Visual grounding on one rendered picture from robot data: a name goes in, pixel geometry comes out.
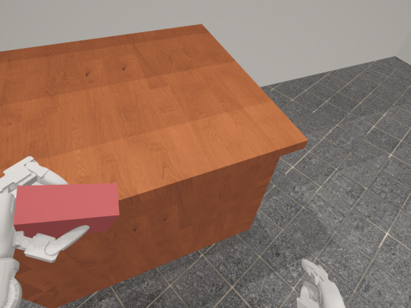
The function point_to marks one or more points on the left robot hand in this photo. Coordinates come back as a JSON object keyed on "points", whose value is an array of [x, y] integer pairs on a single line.
{"points": [[42, 247]]}

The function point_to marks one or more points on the sponge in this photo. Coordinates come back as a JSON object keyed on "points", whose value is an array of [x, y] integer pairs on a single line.
{"points": [[54, 210]]}

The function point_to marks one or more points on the table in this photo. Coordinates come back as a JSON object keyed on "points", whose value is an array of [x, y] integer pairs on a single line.
{"points": [[189, 137]]}

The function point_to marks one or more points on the right robot hand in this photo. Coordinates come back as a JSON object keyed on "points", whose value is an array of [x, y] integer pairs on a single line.
{"points": [[326, 295]]}

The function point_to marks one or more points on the robot left forearm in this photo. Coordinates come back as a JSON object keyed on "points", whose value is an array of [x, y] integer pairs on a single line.
{"points": [[10, 288]]}

